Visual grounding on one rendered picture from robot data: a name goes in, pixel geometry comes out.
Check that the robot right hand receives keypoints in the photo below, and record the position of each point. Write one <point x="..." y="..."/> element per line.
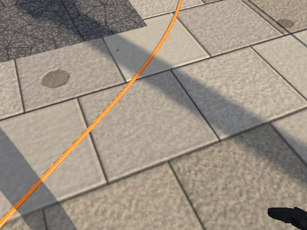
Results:
<point x="295" y="216"/>

